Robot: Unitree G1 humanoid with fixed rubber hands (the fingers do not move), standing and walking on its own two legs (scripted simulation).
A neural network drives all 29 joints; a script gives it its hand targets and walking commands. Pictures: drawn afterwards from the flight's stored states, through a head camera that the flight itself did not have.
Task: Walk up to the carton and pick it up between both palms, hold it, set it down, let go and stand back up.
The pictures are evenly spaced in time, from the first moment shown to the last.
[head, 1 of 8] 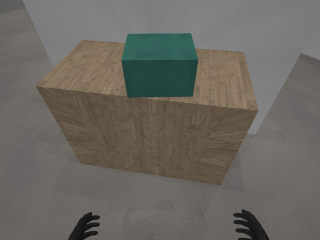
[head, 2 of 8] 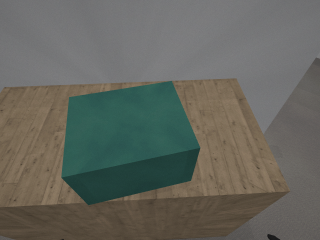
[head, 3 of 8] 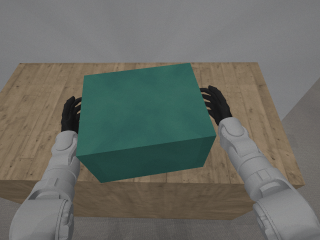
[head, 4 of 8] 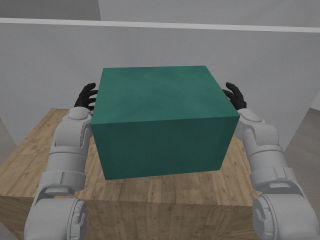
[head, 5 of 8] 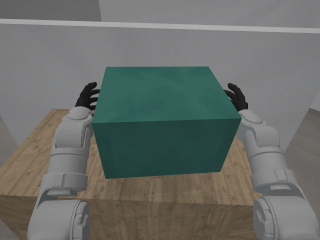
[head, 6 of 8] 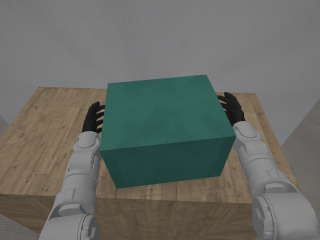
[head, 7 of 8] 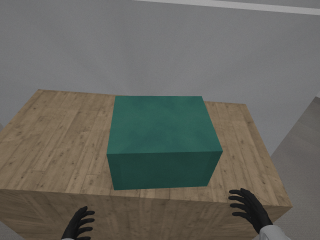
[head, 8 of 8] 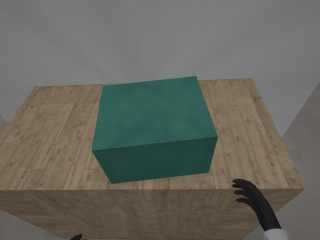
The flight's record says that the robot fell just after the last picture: no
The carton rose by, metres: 0.18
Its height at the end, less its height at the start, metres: +0.00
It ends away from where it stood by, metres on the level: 0.03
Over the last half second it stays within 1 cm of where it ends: yes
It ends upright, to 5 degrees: yes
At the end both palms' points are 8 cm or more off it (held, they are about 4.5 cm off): yes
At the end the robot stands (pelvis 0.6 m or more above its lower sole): yes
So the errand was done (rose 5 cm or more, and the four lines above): yes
